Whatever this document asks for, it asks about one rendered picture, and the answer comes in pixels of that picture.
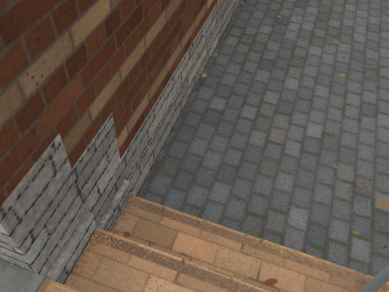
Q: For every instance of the stairs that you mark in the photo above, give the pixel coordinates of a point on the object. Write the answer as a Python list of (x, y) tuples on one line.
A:
[(155, 248)]

